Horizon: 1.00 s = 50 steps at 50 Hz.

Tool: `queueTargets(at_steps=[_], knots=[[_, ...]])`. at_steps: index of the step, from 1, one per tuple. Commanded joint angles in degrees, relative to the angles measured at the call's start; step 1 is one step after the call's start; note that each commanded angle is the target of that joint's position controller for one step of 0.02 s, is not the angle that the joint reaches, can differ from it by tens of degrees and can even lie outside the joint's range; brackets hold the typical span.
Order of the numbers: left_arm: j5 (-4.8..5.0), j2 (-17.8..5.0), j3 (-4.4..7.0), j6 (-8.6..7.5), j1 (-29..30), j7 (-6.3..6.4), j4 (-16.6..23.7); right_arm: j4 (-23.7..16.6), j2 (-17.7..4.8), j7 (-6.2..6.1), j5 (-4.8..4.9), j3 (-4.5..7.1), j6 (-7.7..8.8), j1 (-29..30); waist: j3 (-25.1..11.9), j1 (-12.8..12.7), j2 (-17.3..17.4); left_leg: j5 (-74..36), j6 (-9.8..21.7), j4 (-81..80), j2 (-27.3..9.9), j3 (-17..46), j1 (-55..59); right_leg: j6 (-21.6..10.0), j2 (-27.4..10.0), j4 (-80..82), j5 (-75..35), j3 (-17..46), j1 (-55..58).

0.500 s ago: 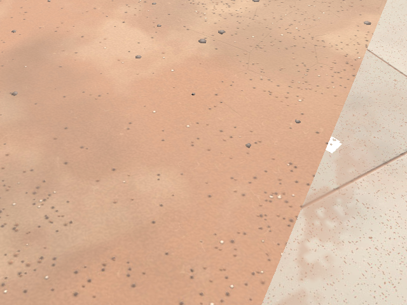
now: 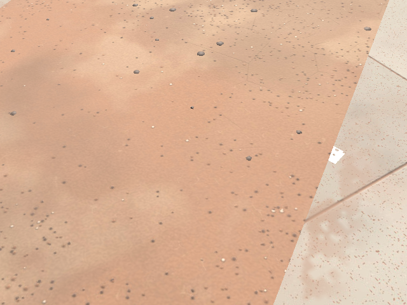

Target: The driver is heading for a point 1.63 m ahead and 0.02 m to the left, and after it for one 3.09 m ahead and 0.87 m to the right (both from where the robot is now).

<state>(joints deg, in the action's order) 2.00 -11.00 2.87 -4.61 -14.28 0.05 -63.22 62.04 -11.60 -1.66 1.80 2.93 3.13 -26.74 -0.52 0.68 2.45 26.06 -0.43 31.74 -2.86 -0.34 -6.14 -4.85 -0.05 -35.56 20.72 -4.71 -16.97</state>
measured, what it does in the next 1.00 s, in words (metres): walks ahead: left foot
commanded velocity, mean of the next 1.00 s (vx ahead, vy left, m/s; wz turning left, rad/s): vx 0.46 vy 0.00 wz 0.00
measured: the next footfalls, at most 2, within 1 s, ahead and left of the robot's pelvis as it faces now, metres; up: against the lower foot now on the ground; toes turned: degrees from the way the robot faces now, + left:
left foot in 0.48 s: +0.43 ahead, +0.13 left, +0.00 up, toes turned +3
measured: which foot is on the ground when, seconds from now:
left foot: down 0.00-0.00, up 0.02-0.46, down 0.48-1.00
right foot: down 0.00-0.48, up 0.50-1.00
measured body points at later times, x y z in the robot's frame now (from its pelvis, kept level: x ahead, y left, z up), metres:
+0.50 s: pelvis +0.25 +0.03 -0.02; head +0.29 +0.03 +0.43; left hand +0.13 +0.28 -0.15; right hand +0.48 -0.19 -0.11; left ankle +0.39 +0.13 -0.73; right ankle +0.01 -0.10 -0.71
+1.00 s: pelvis +0.53 +0.02 +0.01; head +0.56 +0.02 +0.46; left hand +0.73 +0.25 -0.10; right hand +0.49 -0.24 -0.13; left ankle +0.39 +0.13 -0.72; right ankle +0.71 -0.11 -0.70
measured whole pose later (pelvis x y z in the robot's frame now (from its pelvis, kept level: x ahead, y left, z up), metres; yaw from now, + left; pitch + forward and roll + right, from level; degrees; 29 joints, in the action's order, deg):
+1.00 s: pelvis +0.53 +0.02 +0.01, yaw +0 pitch +3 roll +2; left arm 1.2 -12.7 2.7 -5.3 -1.1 -1.6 -49.8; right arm 58.7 -13.5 -0.4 0.8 3.2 4.7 -22.8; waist 0.2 4.4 -1.8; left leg 19.2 1.4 12.7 2.7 -3.2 4.0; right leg -2.6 -4.5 -30.9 -1.3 -0.8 -34.8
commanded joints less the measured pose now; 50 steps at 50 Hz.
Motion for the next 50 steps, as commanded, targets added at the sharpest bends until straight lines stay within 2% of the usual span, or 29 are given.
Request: queueTargets(at_steps=[1, 2, 3, 4, 5, 6, 7, 9, 12, 14, 17, 20, 22, 23, 24, 25, 26, 27, 28, 29, 30, 31, 32, 33, 36, 38, 42, 47, 50], knots=[[-0.34, -11.9, 3.92, -1.01, -21.0, -0.04, -3.7, -6.7, -4.3, 0.33, -0.19, 0.2, 1.74, 8.7, 2.4, -10.8, -14.7, -12.0, 2.3, 20.2, 2.4, -3.6, -29.4, -6.3, -12.2, 17.5, 1.2, 23.6, 25.5], [-1.16, -12.6, 3.27, -1.85, -24.7, -0.75, -3.8, -8.3, -1.4, 0.25, 0.2, -0.48, 2.91, 9.0, -1.3, -10.2, -20.6, 4.4, 2.1, 35.8, 6.2, 1.7, -37.6, -12.8, -22.2, 26.5, 3.1, 47.1, 29.2], [-1.48, -9.2, 1.81, -2.6, -18.1, -0.55, -2.3, -8.6, -3.1, 0.67, 1.36, 0.06, 3.59, 9.6, 2.8, -6.4, -12.3, 2.0, 3.9, 44.3, 1.9, 6.3, -43.0, -12.2, -23.6, 25.4, 4.6, 44.5, 26.1], [-1.29, -6.5, 0.92, -2.86, -12.9, -0.71, -0.4, -8.6, -3.9, 1.21, 1.44, 0.12, 3.95, 10.1, 5.1, -4.6, -8.2, -4.1, 5.5, 45.5, -0.8, 6.1, -44.0, -9.8, -21.0, 25.1, 3.0, 36.0, 22.8], [-1.45, -6.0, 0.35, -2.72, -9.4, -1.07, 0.8, -8.3, -4.3, 1.26, 0.85, 0.51, 4.19, 10.5, 5.8, -3.0, -5.2, -9.6, 6.2, 42.9, -2.9, 5.1, -43.3, -7.9, -18.3, 25.9, -0.6, 28.8, 20.0], [-1.63, -5.3, -0.12, -2.46, -8.2, -1.29, 1.3, -8.4, -5.4, 1.27, 0.2, 1.23, 4.11, 11.2, 6.6, -2.2, -5.0, -13.0, 6.2, 39.2, -4.4, 4.3, -41.3, -6.2, -15.8, 26.5, -7.0, 22.8, 17.8], [-1.85, -3.8, -0.68, -1.96, -9.0, -1.19, 1.1, -8.1, -5.9, 1.55, 0.02, 1.71, 3.7, 11.1, 6.1, -1.8, -5.9, -15.0, 5.8, 36.8, -5.0, 3.2, -38.8, -4.9, -13.3, 26.8, -12.2, 17.8, 16.7], [-1.99, -4.2, -0.89, -1.37, -12.4, -0.43, 0.5, -8.4, -4.0, 2.09, -0.08, 1.58, 2.7, 12.1, 6.0, -1.8, -6.5, -16.9, 4.3, 33.6, -5.0, 1.0, -38.3, -4.9, -11.8, 27.3, -20.4, 13.1, 16.2], [-2.31, -6.8, -0.74, -0.93, -13.1, 0.74, 1.3, -12.1, -2.4, 2.22, -0.47, 0.76, 2.21, 20.9, 8.0, -2.7, -5.2, -21.6, 2.2, 22.3, -4.8, -0.2, -40.0, -5.7, -11.8, 29.0, -24.1, 10.4, 14.3], [-2.32, -7.8, -0.58, -0.72, -13.3, 1.18, 2.2, -14.2, -1.8, 2.58, -0.38, 0.11, 2.47, 26.9, 8.9, -4.0, -5.9, -26.0, 1.7, 12.8, -3.2, -1.8, -36.8, -5.4, -11.0, 30.3, -23.2, 8.4, 12.2], [-1.53, -8.8, -0.04, -0.72, -16.0, 1.34, 1.9, -16.1, -2.8, 3.47, 0.03, -0.2, 2.7, 32.1, 9.9, -4.9, -6.6, -28.4, 2.4, 5.2, -1.5, -2.9, -34.0, -5.5, -12.4, 31.1, -22.4, 7.2, 14.3], [-1.05, -9.1, 0.53, -0.38, -16.2, 1.37, 1.7, -17.6, -4.2, 4.48, 0.14, -0.06, 3.19, 34.1, 9.6, -3.5, -7.0, -26.5, 4.9, 0.4, -0.6, -2.4, -32.5, -4.5, -14.6, 27.6, -29.2, 6.0, 20.7], [-1.45, -10.7, 1.15, 0.07, -14.6, 1.36, 2.3, -16.9, -7.0, 4.65, 0.07, 1.19, 3.43, 29.0, 4.4, 0.3, -9.3, -23.2, 6.9, 0.2, 2.5, -3.9, -23.6, -3.2, -15.1, 19.9, -48.6, 4.9, 24.0], [-1.78, -11.0, 1.29, 0.58, -13.4, 1.3, 2.6, -14.8, -9.2, 4.42, 0.14, 2.42, 3.37, 21.2, -0.6, 4.6, -10.3, -22.0, 8.3, 0.6, 4.8, -5.3, -13.6, -2.1, -13.8, 10.5, -57.7, 3.4, 23.2], [-2.01, -10.5, 0.98, 0.82, -12.3, 1.18, 3.3, -11.7, -11.9, 3.95, 0.24, 3.79, 3.04, 10.8, -6.5, 9.5, -10.1, -22.4, 10.1, 1.0, 3.9, -3.7, 1.7, -0.3, -11.4, -2.7, -56.2, 2.0, 15.8], [-2.49, -6.6, -0.17, 0.57, -14.6, 0.79, 4.9, -9.6, -16.8, 3.26, -1.03, 4.98, 2.66, 1.5, -15.2, 9.8, 0.0, -15.3, 15.1, 0.0, -9.6, 15.1, 21.2, 1.8, -5.6, -23.9, -33.9, 0.4, -1.8], [-1.45, 1.1, -2.24, -1.17, -20.5, 0.04, 4.4, -8.9, -17.3, 3.82, -1.94, 4.46, 2.82, 0.3, -24.4, 5.5, 13.3, -4.1, 22.4, -11.9, -20.6, 44.3, 31.5, 3.4, 4.2, -40.4, 10.6, 8.8, -16.1], [0.28, -5.2, -0.62, -2.69, -14.1, -0.21, 5.6, -9.1, -12.2, 3.96, -1.37, 3.09, 3.15, 4.2, -17.8, 6.1, 8.7, -2.4, 18.8, -15.9, -17.9, 43.1, 26.5, 2.0, 1.0, -46.2, 9.8, 13.6, -22.1], [1.18, -7.9, 0.05, -3.41, -8.5, -0.1, 7.6, -9.9, -9.6, 3.91, -0.91, 2.3, 3.41, 9.8, -8.9, 4.7, 5.4, -8.1, 16.1, -16.3, -16.3, 32.5, 17.0, 1.1, -1.9, -46.0, 4.8, 11.1, -24.6], [0.64, -8.2, 0.29, -3.6, -5.8, 0.56, 8.3, -10.9, -8.2, 4.1, -1.2, 1.74, 3.76, 15.0, -5.6, 2.4, -0.9, -15.6, 14.7, -17.5, -14.6, 25.2, 7.3, 0.8, -5.1, -42.7, -0.9, 10.1, -21.4], [-0.26, -8.0, 0.97, -3.02, -5.4, 1.05, 8.2, -10.9, -6.6, 4.42, -1.84, 1.32, 4.11, 17.3, -3.2, 0.3, -1.8, -20.8, 13.8, -18.8, -12.4, 19.4, -0.1, 0.7, -7.1, -39.6, -3.7, 9.7, -18.0], [-0.48, -6.8, 1.1, -2.03, -7.5, 1.12, 7.9, -10.3, -5.3, 4.61, -2.37, 0.89, 4.27, 17.7, -2.9, -1.7, -0.1, -21.5, 13.5, -20.4, -10.8, 16.0, -3.9, 0.5, -8.6, -37.7, -5.3, 10.1, -14.6], [-0.45, -5.5, 1.09, -1.23, -8.6, 1.19, 7.8, -9.6, -5.1, 4.6, -2.34, 0.82, 4.3, 17.0, -2.3, -2.4, 0.9, -21.5, 14.0, -21.9, -10.0, 14.2, -5.9, 0.5, -9.0, -35.8, -5.5, 9.8, -13.5], [-0.46, -5.0, 1.14, -0.61, -8.4, 1.26, 8.0, -8.9, -5.6, 4.33, -2.16, 0.84, 4.35, 16.0, -1.0, -2.8, 1.2, -21.9, 14.5, -23.3, -9.5, 12.3, -7.7, 0.8, -9.4, -33.9, -5.6, 9.3, -13.8], [-1.28, -6.4, 1.66, 0.06, -1.2, 1.46, 10.8, -7.8, -8.4, 2.86, -2.13, 1.27, 4.27, 12.8, 2.5, -2.1, 0.2, -22.7, 15.1, -26.0, -9.4, 9.8, -7.8, 2.8, -10.4, -25.8, -12.3, 8.5, -20.8], [-1.67, -6.5, 1.79, -0.13, 3.6, 1.26, 12.4, -7.3, -9.0, 2.02, -2.0, 1.34, 3.85, 10.2, 3.3, -0.8, -0.3, -24.1, 14.5, -26.3, -9.2, 8.7, -5.1, 3.8, -10.2, -18.6, -18.5, 8.1, -24.7], [-1.4, -5.2, 1.18, -0.83, 11.8, 0.32, 14.5, -6.7, -9.8, 1.31, -1.35, 1.33, 3.33, 6.3, 4.2, 1.8, 0.1, -25.5, 12.2, -26.3, -7.3, 4.4, -2.1, 4.1, -7.4, -4.1, -27.9, 5.3, -22.7], [-0.73, -5.3, 0.46, -1.44, 19.5, -1.42, 17.5, -4.5, -10.4, 1.11, -0.91, 1.73, 2.17, 1.2, 6.2, 4.2, 0.4, -26.8, 11.9, -22.5, -10.5, 4.2, 7.5, 3.1, -5.5, 3.9, -24.4, 4.5, -24.4], [-0.55, -7.3, 0.98, -2.03, 17.5, -2.29, 18.1, -4.5, -11.5, 0.82, -0.78, 2.34, 1.31, 2.4, 4.4, 1.6, 2.1, -37.0, 10.4, -17.4, -12.5, 4.4, 11.6, 0.7, -3.7, 6.6, -18.0, 3.6, -19.3]])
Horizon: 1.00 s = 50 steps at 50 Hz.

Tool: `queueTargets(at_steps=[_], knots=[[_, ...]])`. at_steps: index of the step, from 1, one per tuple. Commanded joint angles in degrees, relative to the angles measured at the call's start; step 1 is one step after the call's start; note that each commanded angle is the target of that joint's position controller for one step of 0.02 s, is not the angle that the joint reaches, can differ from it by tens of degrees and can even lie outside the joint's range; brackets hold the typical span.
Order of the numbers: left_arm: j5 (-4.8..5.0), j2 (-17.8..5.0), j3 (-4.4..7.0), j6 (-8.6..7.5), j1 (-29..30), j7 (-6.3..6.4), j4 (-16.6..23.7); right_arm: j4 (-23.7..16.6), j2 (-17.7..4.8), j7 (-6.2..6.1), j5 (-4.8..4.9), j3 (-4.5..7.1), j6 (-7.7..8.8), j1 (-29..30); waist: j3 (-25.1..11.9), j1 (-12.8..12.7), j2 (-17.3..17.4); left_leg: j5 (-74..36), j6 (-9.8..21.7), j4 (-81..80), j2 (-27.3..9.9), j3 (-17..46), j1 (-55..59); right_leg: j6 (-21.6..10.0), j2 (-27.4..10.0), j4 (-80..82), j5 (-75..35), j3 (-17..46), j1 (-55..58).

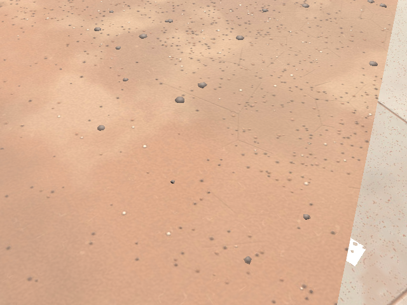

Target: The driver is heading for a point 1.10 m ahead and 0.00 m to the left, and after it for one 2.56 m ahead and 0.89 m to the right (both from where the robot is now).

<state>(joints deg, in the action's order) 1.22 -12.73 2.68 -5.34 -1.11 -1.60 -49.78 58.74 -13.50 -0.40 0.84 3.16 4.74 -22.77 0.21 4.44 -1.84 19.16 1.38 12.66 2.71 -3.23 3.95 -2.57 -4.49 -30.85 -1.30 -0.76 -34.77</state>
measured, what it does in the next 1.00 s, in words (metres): walks ahead: right foot, then left foot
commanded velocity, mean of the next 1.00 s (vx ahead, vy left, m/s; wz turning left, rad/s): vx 0.47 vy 0.00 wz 0.00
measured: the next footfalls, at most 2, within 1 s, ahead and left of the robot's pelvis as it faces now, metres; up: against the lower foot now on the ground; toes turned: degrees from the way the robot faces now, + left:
right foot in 0.06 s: +0.22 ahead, -0.13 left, +0.00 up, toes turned -3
left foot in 0.60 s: +0.54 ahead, +0.12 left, +0.00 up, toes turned +3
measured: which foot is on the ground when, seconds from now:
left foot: down 0.00-0.08, up 0.10-0.58, down 0.60-1.00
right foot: up 0.00-0.04, down 0.06-0.62, up 0.64-1.00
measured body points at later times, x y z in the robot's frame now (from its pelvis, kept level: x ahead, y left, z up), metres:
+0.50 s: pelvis +0.28 -0.02 +0.01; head +0.31 -0.03 +0.46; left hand +0.25 +0.24 -0.13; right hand +0.48 -0.26 -0.10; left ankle +0.48 +0.13 -0.69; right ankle +0.18 -0.12 -0.73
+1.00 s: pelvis +0.55 +0.03 +0.01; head +0.57 +0.03 +0.46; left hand +0.72 +0.28 -0.11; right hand +0.56 -0.24 -0.13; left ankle +0.50 +0.11 -0.73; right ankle +0.72 -0.13 -0.69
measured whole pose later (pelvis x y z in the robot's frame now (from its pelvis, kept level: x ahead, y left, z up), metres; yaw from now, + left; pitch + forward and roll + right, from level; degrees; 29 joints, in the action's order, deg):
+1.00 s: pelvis +0.55 +0.03 +0.01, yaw +1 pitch +2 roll +2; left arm 0.1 -14.0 3.7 -3.8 -4.1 0.4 -51.3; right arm 57.1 -12.7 -0.2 -0.4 2.8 4.5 -17.9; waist 0.8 3.2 -2.5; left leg 12.2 3.2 14.7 3.6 -3.6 -4.3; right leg -0.4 -5.6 -36.5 -2.1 1.5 -36.0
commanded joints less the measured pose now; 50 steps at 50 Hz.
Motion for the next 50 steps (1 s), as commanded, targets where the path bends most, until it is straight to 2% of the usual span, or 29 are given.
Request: queueTargets(at_steps=[1, 2, 3, 4, 5, 6, 7, 8, 9, 11, 14, 16, 20, 25, 28, 29, 30, 31, 32, 33, 34, 35, 36, 37, 38, 41, 44, 47, 50], knots=[[0.15, -7.1, 1.92, -1.45, 0.3, -0.62, 3.7, -1.6, -10.2, -0.46, 0.18, 2.26, -0.53, -0.1, 0.9, -4.7, 7.4, -40.4, 7.8, 6.3, -17.4, 6.3, 1.5, -2.6, 2.8, 2.3, 5.4, -2.0, 5.2], [0.0, -9.5, 3.28, -1.47, -8.6, -0.37, 1.0, -2.0, -9.5, -0.41, 0.12, 1.94, -0.81, 1.2, -4.3, -9.3, 7.0, -48.0, 6.4, 16.3, -14.5, 4.0, -0.8, -4.2, 4.8, 3.1, 4.5, -3.5, 17.2], [-0.62, -13.6, 4.67, -1.38, -20.0, 0.16, -1.7, -3.2, -7.7, -0.34, -0.53, 1.03, -0.77, 1.5, -12.6, -13.3, 3.6, -38.6, 4.3, 32.6, -11.4, 1.7, -11.8, -7.7, -2.3, 1.0, 3.7, 4.4, 35.7], [-1.34, -19.2, 5.94, -1.05, -26.4, 0.22, -3.3, -3.9, 0.1, 0.41, -0.88, -1.2, 0.52, -5.8, -21.4, -10.2, -11.2, -5.8, 0.0, 55.8, -0.7, 1.1, -36.1, -17.4, -17.1, 5.1, 11.6, 32.1, 58.3], [-1.15, -14.2, 4.37, -0.93, -26.8, 0.08, -3.5, -3.0, -3.2, 0.79, 0.41, -0.67, 2.18, -4.4, -24.7, -11.4, -11.3, 13.0, 0.9, 64.2, 0.1, 10.2, -43.9, -18.2, -18.8, 13.2, 16.8, 44.5, 60.3], [-0.62, -10.9, 3.36, -1.01, -21.0, 0.19, -2.6, -4.8, -7.8, 0.97, 1.92, 0.57, 3.02, 1.6, -15.0, -10.6, -8.2, 9.8, 2.0, 66.7, -3.8, 9.9, -49.1, -14.4, -16.6, 13.5, 17.1, 34.9, 52.9], [-0.66, -8.7, 2.58, -0.94, -15.4, 0.25, -1.0, -5.9, -8.2, 0.68, 1.93, 0.61, 3.23, 5.6, -9.4, -9.0, -3.5, 4.0, 2.4, 64.4, -7.1, 8.1, -48.0, -12.3, -14.3, 14.7, 12.7, 26.3, 43.2], [-1.13, -6.9, 1.96, -0.95, -11.7, 0.01, -0.5, -6.0, -7.7, 0.21, 1.04, 0.99, 2.83, 7.4, -5.4, -7.1, -0.6, 0.0, 2.2, 60.5, -9.2, 7.2, -45.3, -11.2, -12.0, 16.8, 8.4, 20.6, 34.3], [-1.66, -5.5, 1.46, -1.13, -10.1, -0.2, -0.6, -5.8, -6.9, -0.09, 0.53, 1.36, 1.91, 6.4, -3.5, -4.9, -1.4, -2.6, 2.2, 57.2, -11.0, 7.5, -41.4, -10.1, -9.8, 18.8, 6.5, 16.3, 28.7], [-1.67, -5.7, 1.53, -1.38, -11.2, -0.34, -1.8, -5.3, -4.1, -0.28, 0.32, 1.15, 0.37, 4.1, -2.4, -3.3, -2.7, -4.5, 1.7, 54.0, -11.7, 6.8, -37.9, -10.6, -8.3, 21.6, 4.3, 12.5, 23.9], [-1.56, -8.3, 2.1, -1.54, -14.1, 0.68, -3.1, -7.2, -4.4, -0.55, -0.28, 1.43, -0.33, 8.8, 0.2, -3.5, -1.3, -10.9, 0.0, 46.5, -12.3, 6.4, -42.9, -11.4, -8.2, 23.8, -0.1, 9.2, 23.8], [-1.35, -8.5, 2.08, -1.17, -16.0, 1.37, -3.6, -8.6, -4.2, -0.38, -0.56, 1.47, -0.19, 13.1, 1.0, -4.5, -1.1, -17.0, -0.7, 39.5, -12.1, 6.1, -45.4, -10.6, -7.8, 24.3, -1.2, 7.6, 25.6], [-0.75, -9.1, 2.08, -0.75, -19.3, 1.97, -4.6, -10.7, -2.9, 0.45, -0.15, 0.86, 0.31, 20.9, 2.7, -6.9, -1.5, -25.7, -0.8, 26.1, -9.6, 3.8, -43.2, -8.8, -6.3, 24.8, 0.5, 4.0, 27.6], [-0.25, -9.7, 2.56, 0.42, -23.6, 2.29, -6.9, -13.5, -3.3, 2.08, 0.43, 0.35, 0.92, 27.8, 5.2, -8.7, -1.7, -22.0, 0.7, 18.7, -8.1, 3.6, -44.6, -8.3, -9.8, 21.3, -0.1, 4.2, 36.5], [-0.1, -10.9, 3.15, 1.19, -22.1, 2.58, -6.9, -13.6, -5.5, 2.76, 0.52, 1.05, 1.47, 24.8, 3.0, -5.8, -3.1, -15.7, 3.0, 16.5, -6.1, 2.2, -38.0, -6.8, -11.2, 16.0, -11.0, 4.2, 39.7], [-0.06, -11.2, 3.21, 1.47, -20.6, 2.6, -6.6, -12.3, -7.0, 2.67, 0.37, 1.89, 1.58, 19.9, -0.1, -2.8, -3.6, -15.0, 4.1, 15.8, -4.0, 0.4, -30.4, -5.8, -10.0, 10.3, -20.8, 2.8, 39.2], [-0.25, -9.9, 2.7, 1.73, -19.9, 2.57, -6.2, -9.3, -9.7, 2.35, 0.19, 3.37, 1.56, 10.2, -5.8, 1.5, -2.6, -16.0, 5.8, 15.9, -2.8, -0.3, -17.0, -4.2, -6.8, -0.9, -25.0, 0.5, 35.5], [-1.29, -7.9, 1.73, 1.72, -20.8, 2.58, -4.8, -7.1, -14.3, 1.78, -0.57, 4.62, 1.45, -0.4, -14.6, 4.4, 4.5, -16.8, 9.5, 17.3, -13.6, 12.3, 1.3, -2.0, -3.0, -19.8, -9.0, -2.4, 22.8], [-1.08, 0.2, -0.47, 0.36, -28.1, 1.85, -4.9, -5.7, -17.2, 2.23, -0.53, 5.07, 1.24, -3.4, -21.6, 0.1, 19.9, -4.8, 18.5, 9.5, -25.4, 40.4, 19.1, 1.2, 8.1, -39.0, 30.6, 0.3, 0.2], [0.25, -5.8, 0.8, -1.05, -24.1, 1.59, -5.2, -6.2, -11.7, 2.28, -0.15, 3.45, 1.35, -2.6, -20.2, 2.1, 14.0, 0.5, 16.2, 5.4, -24.1, 43.8, 18.0, 0.0, 5.7, -45.7, 34.3, 8.2, -6.2], [1.42, -8.7, 1.57, -1.84, -18.5, 1.46, -3.3, -7.0, -9.5, 2.08, -0.02, 2.77, 1.55, 2.4, -12.5, 1.4, 11.4, -2.3, 13.6, 4.8, -22.5, 35.2, 11.0, -1.0, 2.8, -46.5, 29.6, 7.0, -9.8], [1.22, -8.7, 1.59, -2.01, -15.4, 1.91, -2.6, -8.3, -8.3, 2.04, -0.35, 2.24, 1.59, 7.4, -8.1, -0.4, 6.1, -8.9, 12.5, 3.5, -20.7, 28.4, 2.2, -1.0, -0.3, -44.1, 24.0, 5.3, -7.8], [0.29, -8.4, 2.03, -1.7, -14.1, 2.29, -2.4, -8.6, -6.9, 2.18, -0.99, 1.88, 1.69, 10.4, -4.9, -2.1, 4.4, -13.8, 12.1, 1.8, -19.0, 23.8, -5.4, -0.9, -2.2, -40.7, 20.6, 4.9, -5.1], [0.03, -7.6, 2.25, -0.91, -15.3, 2.39, -2.6, -8.4, -5.5, 2.3, -1.58, 1.42, 1.89, 11.4, -4.3, -4.1, 5.8, -16.0, 11.6, 0.2, -17.4, 20.5, -9.8, -1.0, -3.7, -38.5, 18.6, 5.4, -1.3], [0.06, -6.3, 2.21, -0.13, -16.5, 2.42, -2.9, -8.0, -4.9, 2.38, -1.54, 1.3, 1.94, 11.3, -3.8, -5.0, 6.4, -16.3, 11.7, -1.4, -16.4, 18.4, -11.9, -0.8, -4.1, -36.6, 17.8, 5.2, 0.5], [-0.44, -5.3, 2.29, 1.11, -14.2, 2.71, -2.0, -6.8, -7.3, 1.53, -1.25, 1.73, 2.14, 9.1, -0.5, -5.6, 5.4, -24.0, 12.7, -4.2, -16.1, 13.9, -14.8, 0.9, -4.6, -30.2, 14.0, 4.1, -1.5], [-1.36, -4.3, 2.05, 1.14, -10.2, 2.7, -0.7, -6.0, -7.7, 0.46, -1.53, 1.58, 1.38, 8.2, -0.1, -5.6, 4.7, -42.8, 11.1, -1.9, -13.8, 6.6, -14.9, 2.7, -3.2, -19.0, 6.4, 2.5, -1.0], [-1.18, -3.0, 1.29, 1.07, -4.9, 2.13, 0.2, -5.0, -8.2, -0.03, -1.24, 1.39, 0.68, 6.4, -0.9, -3.5, 5.9, -43.9, 8.9, -0.6, -11.2, 2.1, -15.4, 2.5, -0.1, -7.7, -2.8, -0.1, 5.3], [-1.07, -4.0, 1.2, 1.25, -2.1, 1.69, 0.9, -3.5, -8.2, -0.24, -0.91, 1.24, -0.13, 5.0, -1.2, -2.5, 6.6, -41.9, 8.8, 1.8, -12.9, 3.4, -11.0, 1.9, 1.1, -2.5, -3.4, 0.6, 6.8]])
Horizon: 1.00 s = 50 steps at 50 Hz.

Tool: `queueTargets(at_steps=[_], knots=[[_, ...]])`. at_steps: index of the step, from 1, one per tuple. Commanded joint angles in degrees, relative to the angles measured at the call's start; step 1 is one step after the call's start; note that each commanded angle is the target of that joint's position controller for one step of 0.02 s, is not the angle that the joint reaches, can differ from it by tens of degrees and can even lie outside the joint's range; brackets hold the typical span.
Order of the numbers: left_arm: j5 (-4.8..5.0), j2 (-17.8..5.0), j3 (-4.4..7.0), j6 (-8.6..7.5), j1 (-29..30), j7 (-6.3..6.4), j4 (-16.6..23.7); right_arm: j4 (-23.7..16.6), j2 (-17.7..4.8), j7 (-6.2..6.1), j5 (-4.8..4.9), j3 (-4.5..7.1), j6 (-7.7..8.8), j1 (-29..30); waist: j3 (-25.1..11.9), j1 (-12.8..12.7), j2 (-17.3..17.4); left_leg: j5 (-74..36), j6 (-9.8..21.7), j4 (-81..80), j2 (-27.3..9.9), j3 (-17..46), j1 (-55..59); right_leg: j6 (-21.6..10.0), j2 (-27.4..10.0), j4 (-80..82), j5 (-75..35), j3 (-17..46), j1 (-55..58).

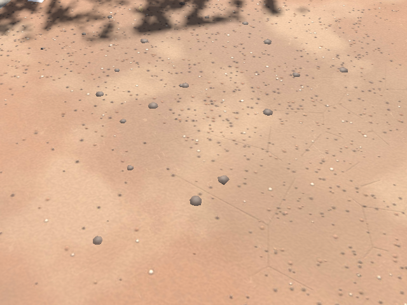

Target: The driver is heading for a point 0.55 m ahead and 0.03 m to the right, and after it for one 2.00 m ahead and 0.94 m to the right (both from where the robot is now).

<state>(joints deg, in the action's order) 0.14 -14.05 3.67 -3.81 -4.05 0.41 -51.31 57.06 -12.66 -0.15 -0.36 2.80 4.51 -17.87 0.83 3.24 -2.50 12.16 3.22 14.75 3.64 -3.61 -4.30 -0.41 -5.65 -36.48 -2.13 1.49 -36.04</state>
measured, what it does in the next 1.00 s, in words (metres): walks ahead: right foot, then left foot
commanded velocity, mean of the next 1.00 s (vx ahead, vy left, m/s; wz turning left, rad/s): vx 0.05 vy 0.00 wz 0.00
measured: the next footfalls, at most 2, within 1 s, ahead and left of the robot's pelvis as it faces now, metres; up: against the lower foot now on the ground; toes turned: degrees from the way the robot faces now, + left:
right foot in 0.10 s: +0.21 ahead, -0.13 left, +0.00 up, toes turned -2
left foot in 0.38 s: +0.14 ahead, +0.12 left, +0.00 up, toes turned +1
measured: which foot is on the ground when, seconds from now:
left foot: down 0.00-0.10, up 0.12-0.36, down 0.38-1.00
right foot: up 0.00-0.08, down 0.10-1.00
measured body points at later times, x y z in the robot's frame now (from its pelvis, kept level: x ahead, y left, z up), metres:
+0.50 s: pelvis +0.11 -0.02 -0.01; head +0.11 -0.01 +0.44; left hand +0.21 +0.23 -0.15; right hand +0.14 -0.28 -0.15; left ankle +0.10 +0.12 -0.75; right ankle +0.17 -0.13 -0.75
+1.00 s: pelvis +0.14 +0.00 -0.01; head +0.15 +0.00 +0.44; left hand +0.21 +0.25 -0.16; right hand +0.16 -0.25 -0.16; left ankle +0.10 +0.12 -0.75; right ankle +0.17 -0.13 -0.75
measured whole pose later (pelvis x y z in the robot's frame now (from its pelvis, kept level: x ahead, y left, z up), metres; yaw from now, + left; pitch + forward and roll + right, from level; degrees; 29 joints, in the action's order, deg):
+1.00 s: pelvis +0.14 +0.00 -0.01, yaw +0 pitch -1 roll +0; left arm 0.2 -12.1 2.6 0.7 -7.5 2.1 -62.2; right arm 62.2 -10.8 -2.0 -0.2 1.7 0.8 -14.0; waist 2.1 0.1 -0.2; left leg 19.7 -0.1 29.0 -0.8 -1.5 -8.2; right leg 0.4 -1.1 -29.4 12.4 -1.1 -15.9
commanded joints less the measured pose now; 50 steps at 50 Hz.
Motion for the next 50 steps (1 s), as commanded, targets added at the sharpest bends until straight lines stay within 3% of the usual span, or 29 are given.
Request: queueTargets(at_steps=[1, 3, 4, 5, 6, 7, 8, 9, 10, 11, 14, 17, 19, 20, 21, 23, 27, 34, 50], knots=[[-0.15, -3.3, 0.3, -0.41, 1.3, -0.5, 2.7, -1.5, -9.0, -0.57, 0.45, 1.64, -0.19, 0.4, -1.8, -1.4, 7.5, -34.9, 6.9, 1.4, -14.6, 4.6, -1.1, -0.8, 2.5, 4.4, -0.8, -1.4, 8.1], [-0.62, -4.9, 0.8, -0.88, -1.1, -0.78, 2.1, -1.2, -9.3, -0.83, 0.95, 1.83, -0.75, 1.9, -2.9, -3.4, 7.4, -34.0, 5.5, 6.3, -15.1, 6.0, 1.2, -2.5, 3.3, 8.5, 0.7, -1.3, 11.6], [-1.01, -6.3, 1.39, -1.18, -4.9, -0.7, 0.6, -1.2, -9.0, -0.96, 1.1, 1.75, -0.95, 2.3, -4.5, -5.3, 6.2, -33.4, 3.9, 10.9, -13.0, 5.5, 1.2, -3.5, 4.3, 12.7, -4.8, -2.0, 17.4], [-1.62, -10.1, 2.37, -1.4, -8.5, -0.32, -0.5, -1.3, -8.2, -1.01, 0.23, 1.47, -0.74, 0.1, -8.3, -5.3, 2.4, -27.3, 1.2, 18.0, -9.2, 3.6, -2.0, -5.3, 0.0, 11.4, -27.4, 1.6, 26.7], [-2.39, -11.6, 2.27, -1.07, -11.0, 0.04, -0.9, -0.1, -3.6, -0.77, -0.61, 0.2, -0.2, -7.1, -15.5, -2.2, -5.8, -5.0, -2.1, 29.8, -4.6, 2.1, -14.1, -12.8, -10.2, 6.6, -45.1, 11.3, 43.6], [-1.72, -7.1, 1.11, -0.35, -13.1, -0.13, -1.8, 0.9, -2.3, -0.62, -0.11, -0.58, -0.52, -8.3, -20.3, -4.2, -11.5, 23.8, -4.5, 40.2, -2.2, 4.2, -19.0, -19.1, -16.5, 8.8, -44.9, 19.3, 46.6], [-0.76, -5.1, 0.26, 0.01, -11.7, -0.51, -1.7, 0.3, -6.1, -0.54, 0.88, 0.44, -1.43, -4.9, -18.4, -4.4, -8.0, 29.6, -5.1, 44.6, -3.8, 7.2, -21.2, -18.2, -14.9, 11.3, -30.5, 19.5, 42.1], [-0.59, -5.5, 0.18, 0.27, -8.1, -0.54, -1.2, -0.5, -6.8, -0.94, 1.52, 0.77, -2.5, -1.6, -14.0, -3.8, -5.2, 27.6, -5.2, 46.0, -5.3, 7.3, -23.7, -16.0, -13.2, 13.9, -16.5, 18.2, 36.6], [-0.75, -5.5, 0.01, 0.51, -4.5, -0.32, -0.3, -0.7, -7.0, -1.55, 1.38, 1.07, -3.61, 0.9, -10.1, -3.3, -2.8, 24.7, -5.5, 44.8, -6.5, 6.9, -24.0, -14.5, -11.8, 16.8, -5.8, 16.9, 30.2], [-1.03, -5.6, -0.06, 0.8, -1.0, 0.02, 0.5, -0.8, -7.0, -2.09, 1.02, 1.33, -4.67, 1.8, -7.6, -2.1, -2.8, 21.5, -5.8, 41.9, -7.6, 7.0, -21.5, -12.8, -10.4, 19.6, 2.3, 15.2, 24.0], [-1.86, -5.5, 0.06, 1.83, 2.2, 0.62, 0.6, 0.5, -4.4, -2.86, 0.55, 0.93, -5.69, 0.1, -6.1, -0.5, -5.9, 13.8, -5.7, 30.5, -6.8, 4.4, -11.7, -10.5, -5.9, 22.9, 12.9, 9.2, 14.5], [-0.48, -5.1, -0.08, 2.31, 1.6, 0.99, -0.6, 2.3, -3.7, -2.41, -0.04, 0.88, -5.66, -1.4, -6.5, 0.5, -4.9, 0.9, -4.1, 18.2, -5.2, 1.9, -3.9, -8.5, -4.0, 22.6, 23.7, 6.5, 12.3], [-0.15, -3.7, -0.53, 2.48, -1.1, 0.94, -2.1, 1.7, -5.1, -2.07, -1.33, 0.89, -5.81, 0.0, -3.2, -0.3, -2.2, -0.6, -1.9, 11.9, -7.4, 4.1, -3.2, -4.0, -1.7, 22.0, 33.1, 5.3, 10.6], [-0.49, -4.1, -0.31, 2.61, -2.4, 0.94, -2.3, 1.0, -7.8, -2.26, -1.04, 1.22, -5.75, 1.4, -0.4, -2.4, 1.2, 6.2, -0.4, 9.4, -9.7, 6.3, -7.5, -2.1, 0.7, 20.3, 32.8, 3.2, 11.3], [-0.55, -3.7, -0.25, 2.75, -2.5, 1.2, -2.2, 1.7, -8.3, -2.17, -0.39, 1.4, -5.34, 2.5, 1.5, -3.6, 6.5, 16.3, 0.4, 7.3, -9.2, 6.9, -16.1, -0.8, 3.3, 18.0, 27.3, -0.2, 17.3], [-0.69, -3.4, -0.26, 2.72, -3.0, 1.53, -2.8, 1.8, -5.8, -2.09, -0.48, 0.75, -3.98, 4.8, 2.0, -4.4, 9.1, 16.8, -1.4, 3.8, -9.0, 7.1, -20.7, -1.1, 3.6, 13.5, 18.4, -1.0, 24.4], [-0.63, -3.3, -0.18, 2.74, -4.3, 1.36, -4.6, 2.6, -5.5, -1.93, 0.04, 0.61, -2.5, 3.2, 0.3, -3.7, 5.8, 6.7, -2.5, 6.2, -8.1, 6.0, -15.6, -2.4, 3.3, 11.8, 10.5, -1.1, 24.8], [-0.17, -3.5, -0.13, 3.1, -4.3, 1.18, -6.4, 3.6, -5.0, -2.0, 0.23, 0.28, -2.89, 0.8, -1.7, -2.8, 3.0, -2.9, -2.1, 8.8, -7.3, 4.7, -11.3, -2.1, 3.1, 9.9, 2.0, -1.3, 26.1], [0.04, -3.9, -0.09, 4.23, -4.2, 1.9, -9.6, 4.4, -3.7, -2.0, 0.15, -0.27, -3.54, 0.2, 0.0, -3.2, 3.1, -4.6, -2.2, 8.2, -6.3, 3.5, -10.2, -1.5, 2.9, 9.6, 1.5, -1.1, 27.0]])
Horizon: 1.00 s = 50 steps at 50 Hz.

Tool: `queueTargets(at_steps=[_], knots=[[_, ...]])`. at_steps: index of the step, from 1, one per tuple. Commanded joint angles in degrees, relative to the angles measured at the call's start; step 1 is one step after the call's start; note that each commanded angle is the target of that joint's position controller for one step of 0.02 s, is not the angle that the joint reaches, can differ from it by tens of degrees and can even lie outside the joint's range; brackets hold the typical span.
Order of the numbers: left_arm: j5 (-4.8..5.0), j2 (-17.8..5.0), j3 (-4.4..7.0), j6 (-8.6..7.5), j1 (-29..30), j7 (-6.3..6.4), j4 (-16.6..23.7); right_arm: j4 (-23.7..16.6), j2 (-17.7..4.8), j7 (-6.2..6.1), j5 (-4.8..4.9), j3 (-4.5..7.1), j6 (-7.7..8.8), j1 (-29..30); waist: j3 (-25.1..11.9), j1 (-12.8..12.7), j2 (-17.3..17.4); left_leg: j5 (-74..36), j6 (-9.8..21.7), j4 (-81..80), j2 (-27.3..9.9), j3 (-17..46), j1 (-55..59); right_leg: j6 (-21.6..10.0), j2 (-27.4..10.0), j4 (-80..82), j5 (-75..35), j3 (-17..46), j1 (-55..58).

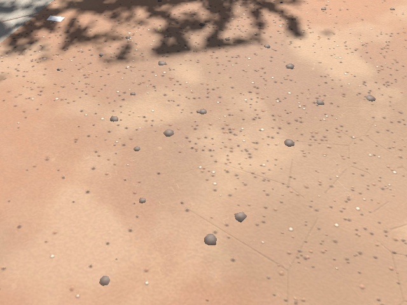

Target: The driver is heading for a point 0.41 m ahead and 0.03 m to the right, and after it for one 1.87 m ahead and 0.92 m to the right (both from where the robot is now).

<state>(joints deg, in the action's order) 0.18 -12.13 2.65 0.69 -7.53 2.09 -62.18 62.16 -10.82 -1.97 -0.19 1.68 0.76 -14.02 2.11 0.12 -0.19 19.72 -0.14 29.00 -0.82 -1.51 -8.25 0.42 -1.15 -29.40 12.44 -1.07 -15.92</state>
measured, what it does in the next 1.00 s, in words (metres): walks ahead: left foot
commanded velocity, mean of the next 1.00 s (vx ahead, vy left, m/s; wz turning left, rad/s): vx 0.30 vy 0.00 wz -0.06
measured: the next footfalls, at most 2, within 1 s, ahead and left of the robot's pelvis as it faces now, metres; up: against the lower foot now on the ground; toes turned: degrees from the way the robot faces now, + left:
left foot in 0.92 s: +0.47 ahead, +0.11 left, +0.00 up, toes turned -1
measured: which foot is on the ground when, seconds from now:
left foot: down 0.00-0.44, up 0.46-0.90, down 0.92-1.00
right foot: down 0.00-0.92, up 0.94-1.00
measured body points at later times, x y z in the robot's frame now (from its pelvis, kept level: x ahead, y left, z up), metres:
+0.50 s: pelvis +0.06 -0.04 -0.01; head +0.07 -0.05 +0.44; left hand +0.09 +0.23 -0.15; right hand +0.05 -0.29 -0.17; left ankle -0.04 +0.11 -0.69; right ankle +0.05 -0.13 -0.74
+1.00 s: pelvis +0.32 +0.01 -0.02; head +0.36 +0.01 +0.43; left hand +0.27 +0.27 -0.16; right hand +0.51 -0.24 -0.12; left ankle +0.43 +0.11 -0.73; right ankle +0.11 -0.12 -0.66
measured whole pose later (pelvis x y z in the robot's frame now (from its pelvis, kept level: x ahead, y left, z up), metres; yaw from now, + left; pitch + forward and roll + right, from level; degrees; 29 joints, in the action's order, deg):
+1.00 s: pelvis +0.32 +0.01 -0.02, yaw -4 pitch +2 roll +0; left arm 1.8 -12.6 2.5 -4.1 -24.2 0.7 -61.4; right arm 49.6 -13.2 1.9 0.5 3.3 6.8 0.2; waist 3.1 -3.0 -0.5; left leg 8.1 2.3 34.3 -0.7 -4.1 -28.3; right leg -1.4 -1.0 -58.3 28.9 4.0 -8.8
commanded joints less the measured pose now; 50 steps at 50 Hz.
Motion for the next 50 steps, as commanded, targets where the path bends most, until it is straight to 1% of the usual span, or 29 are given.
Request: queueTargets(at_steps=[1, 9, 10, 11, 13, 15, 16, 17, 19, 21, 22, 23, 24, 25, 26, 27, 29, 31, 35, 38, 40, 43, 44, 45, 46, 47, 48, 49, 50], knots=[[-0.01, -5.8, 0.93, -0.24, -0.6, 0.24, 1.1, -0.7, -5.5, -0.19, -0.03, 0.82, 0.21, -3.7, -1.2, -0.1, 0.8, -11.8, 1.1, -6.1, -1.8, 1.4, -6.3, -2.3, -1.6, 2.6, -12.7, 1.4, 6.9], [-0.04, -5.4, 0.84, -0.15, -0.8, 0.33, -0.1, -0.2, -5.2, -0.33, -0.09, 0.57, 0.25, -4.6, -0.4, -0.2, 0.7, -8.9, 1.1, -7.1, -1.6, 1.2, -6.8, -2.0, -1.5, 3.3, -10.5, 1.4, 6.7], [-0.03, -4.9, 0.71, -0.09, -1.8, 0.32, -0.7, 0.4, -5.0, -0.39, 0.02, 0.58, 0.17, -6.0, -1.5, -0.1, 1.0, -2.5, 1.5, -7.8, -1.3, 1.0, -6.3, -2.1, -0.5, 2.8, -4.1, 0.4, 7.0], [0.28, -5.1, 0.88, -0.01, -2.0, 0.34, -1.0, 0.6, -6.0, -0.51, 0.42, 0.96, 0.0, -6.5, -0.3, 0.0, 2.1, 6.9, 2.7, -8.6, -1.4, 1.8, -7.3, -2.2, 1.1, 1.0, 6.0, -1.3, 5.4], [0.52, -5.4, 1.15, -0.63, -0.3, 0.25, -0.1, -0.5, -8.6, -0.77, 1.06, 1.88, 0.1, -7.0, 4.3, 1.1, 5.4, 24.1, 6.6, -12.5, -5.6, 8.4, -8.7, -2.5, 3.0, -4.1, 19.0, -3.3, -3.1], [0.97, -3.6, 0.79, -2.5, 2.6, -0.63, 1.8, -0.6, -12.0, -0.75, 1.75, 3.16, 1.27, -8.8, 8.3, 2.3, 10.9, 29.8, 12.1, -19.0, -15.9, 21.9, -6.5, -3.1, 1.7, -14.8, 12.7, -3.6, -11.4], [1.24, -3.4, 0.75, -3.38, 3.3, -1.16, 2.5, -0.8, -11.6, -0.67, 1.68, 3.24, 1.99, -8.7, 9.7, 2.2, 10.7, 27.3, 13.6, -19.8, -18.8, 25.1, -5.9, -4.0, -0.5, -17.9, 12.2, -1.7, -14.6], [1.56, -3.5, 0.85, -4.14, 3.5, -1.61, 2.9, -1.1, -10.5, -0.48, 1.43, 3.08, 2.63, -8.3, 10.2, 1.8, 9.9, 22.7, 13.6, -19.2, -19.3, 25.0, -4.1, -4.7, -1.8, -19.0, 14.3, -0.6, -17.0], [2.13, -3.4, 0.97, -5.28, 0.8, -2.26, 2.5, -2.1, -9.9, 0.12, 1.96, 3.03, 3.12, -5.7, 9.1, -0.5, 8.4, 15.2, 10.9, -15.8, -16.3, 18.7, -3.9, -5.9, -2.1, -9.9, 14.5, -1.5, -11.8], [1.71, -4.2, 2.14, -5.46, -9.8, -2.34, -2.1, -3.2, -9.9, 0.67, 2.11, 2.97, 2.95, -3.1, 4.6, -4.9, 6.3, 5.8, 7.8, -8.3, -9.8, 10.0, -13.1, -4.7, 3.1, -1.1, 3.6, -6.1, 9.4], [1.28, -6.6, 3.2, -5.45, -17.1, -2.3, -3.9, -4.2, -9.1, 0.76, 1.84, 2.63, 3.28, -1.2, 1.9, -8.0, 0.8, -5.0, 5.4, 4.5, -5.9, 4.5, -18.0, -6.0, -0.8, 2.4, 4.2, 1.3, 17.7], [1.44, -14.0, 4.85, -5.66, -24.7, -2.2, -4.7, -6.6, -4.8, 0.67, 1.38, 1.6, 4.05, -1.2, -2.5, -9.1, -17.1, 0.5, 0.8, 26.5, 1.6, -3.7, -29.7, -13.3, -14.9, 13.4, 9.5, 26.4, 26.9], [0.24, -11.8, 3.43, -6.62, -25.9, -2.9, -4.9, -8.0, -4.7, 0.58, 2.3, 1.66, 4.88, 0.8, -4.6, -8.6, -16.1, 12.2, 1.3, 40.2, 3.0, 4.1, -35.7, -18.6, -21.9, 20.6, 16.0, 44.6, 26.3], [0.22, -9.0, 2.2, -7.4, -19.7, -2.82, -3.2, -8.6, -6.0, 0.99, 3.65, 2.02, 5.49, 1.9, 0.5, -5.4, -9.4, 8.8, 3.3, 46.5, -1.1, 6.9, -41.3, -17.3, -22.2, 19.7, 18.8, 40.1, 23.3], [0.25, -6.6, 1.35, -7.71, -15.4, -3.05, -1.5, -8.3, -6.2, 1.38, 3.58, 2.02, 5.82, 1.9, 2.2, -3.9, -5.7, 2.7, 4.8, 47.0, -3.7, 6.4, -41.9, -14.9, -19.4, 19.4, 17.8, 32.2, 20.4], [0.2, -6.1, 0.78, -7.73, -12.5, -3.35, -0.4, -7.9, -6.6, 1.36, 2.91, 2.41, 6.02, 1.8, 3.4, -2.5, -3.4, -2.6, 5.3, 43.8, -5.6, 5.6, -41.1, -13.0, -17.0, 20.2, 12.6, 25.6, 17.5], [-0.16, -4.1, -0.13, -7.22, -12.5, -3.26, 0.0, -7.5, -7.6, 1.6, 1.97, 3.32, 5.5, 1.5, 3.3, -1.3, -4.2, -8.0, 4.8, 36.9, -7.4, 4.4, -35.5, -10.2, -12.7, 21.3, 1.0, 15.5, 13.9], [-0.34, -4.8, -0.28, -6.8, -15.9, -2.47, -0.6, -7.9, -6.1, 2.0, 1.66, 3.27, 4.73, 2.9, 3.0, -1.5, -4.0, -10.7, 3.2, 32.7, -7.1, 2.3, -35.2, -10.5, -11.3, 21.8, -8.0, 10.8, 14.2], [-0.52, -7.4, 0.0, -6.23, -17.4, -1.14, 0.3, -12.2, -3.9, 2.43, 1.46, 2.19, 4.41, 13.6, 4.7, -3.1, -3.1, -18.3, 1.2, 16.7, -5.7, 0.5, -34.9, -10.8, -10.6, 23.7, -13.1, 6.3, 12.4], [0.0, -8.1, 0.42, -6.11, -19.9, -0.88, 0.3, -14.1, -4.2, 3.32, 1.86, 1.64, 4.55, 19.4, 6.0, -4.5, -3.9, -22.4, 1.3, 8.6, -3.8, -1.3, -31.6, -10.8, -10.9, 24.9, -12.1, 4.2, 12.5], [0.57, -7.6, 0.59, -5.84, -21.8, -0.88, -0.2, -15.6, -4.7, 3.95, 2.0, 1.5, 4.88, 22.5, 7.3, -4.7, -3.6, -22.2, 2.0, 5.3, -3.4, -0.3, -31.4, -10.9, -12.3, 23.8, -13.4, 5.0, 15.0], [0.9, -8.9, 1.43, -5.23, -20.5, -0.71, 0.5, -16.7, -7.1, 4.65, 2.08, 2.06, 5.75, 21.5, 5.6, -2.0, -4.6, -18.7, 3.6, 1.1, -2.0, 0.5, -27.1, -9.8, -14.2, 18.9, -22.1, 6.0, 19.9], [0.78, -9.9, 1.8, -5.04, -19.3, -0.73, 1.1, -16.3, -8.7, 4.58, 2.03, 2.75, 5.99, 18.6, 3.0, 0.1, -6.0, -16.9, 4.2, 1.1, -0.4, -0.4, -21.6, -9.2, -14.2, 15.0, -31.6, 6.0, 20.4], [0.53, -10.2, 1.94, -4.74, -18.0, -0.83, 1.6, -14.7, -10.9, 4.26, 2.09, 3.89, 6.08, 11.8, -1.6, 3.9, -7.0, -15.7, 5.3, 1.2, 1.6, -1.7, -11.9, -8.1, -12.7, 7.3, -41.3, 4.9, 19.4], [0.11, -9.3, 1.56, -4.53, -16.7, -0.99, 2.5, -11.8, -13.7, 3.65, 2.16, 5.34, 5.97, 0.6, -8.6, 9.1, -7.0, -15.9, 7.0, 2.5, 0.5, -0.4, 4.3, -6.1, -9.6, -5.6, -40.4, 3.3, 12.5], [-0.62, -5.4, 0.45, -4.63, -18.7, -1.2, 4.4, -10.1, -18.7, 2.85, 0.63, 6.55, 5.79, -9.0, -18.7, 10.0, 1.4, -9.2, 11.1, 2.6, -13.2, 16.0, 24.7, -3.6, -3.9, -25.8, -20.0, 0.6, -4.2], [0.92, 2.2, -1.39, -5.79, -25.6, -1.52, 4.1, -9.5, -19.2, 3.53, -0.17, 6.03, 5.71, -10.3, -28.9, 5.8, 16.7, 2.9, 17.7, -8.5, -24.6, 43.0, 35.1, -2.0, 3.9, -42.5, 20.0, 5.6, -17.8], [2.72, -4.5, 0.39, -6.68, -20.5, -1.55, 4.5, -10.0, -13.4, 3.59, 0.25, 4.52, 5.85, -7.1, -22.0, 6.5, 12.4, 6.1, 14.8, -12.8, -22.2, 42.1, 29.0, -2.7, 0.9, -48.9, 19.0, 10.2, -22.7], [3.35, -6.9, 1.15, -6.98, -15.3, -1.29, 6.4, -10.5, -10.6, 3.4, 0.66, 3.69, 6.02, -2.0, -12.7, 5.4, 9.1, 3.1, 12.0, -13.3, -21.0, 31.6, 19.8, -3.5, -1.8, -49.6, 14.0, 8.0, -25.8]])
Velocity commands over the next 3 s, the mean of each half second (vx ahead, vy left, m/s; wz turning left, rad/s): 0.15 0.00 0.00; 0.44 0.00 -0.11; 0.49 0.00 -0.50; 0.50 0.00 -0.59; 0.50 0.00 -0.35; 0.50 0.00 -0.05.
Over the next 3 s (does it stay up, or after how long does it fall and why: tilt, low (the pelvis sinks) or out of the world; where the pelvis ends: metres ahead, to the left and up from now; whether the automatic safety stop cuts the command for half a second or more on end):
stays up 1.25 -0.55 -0.01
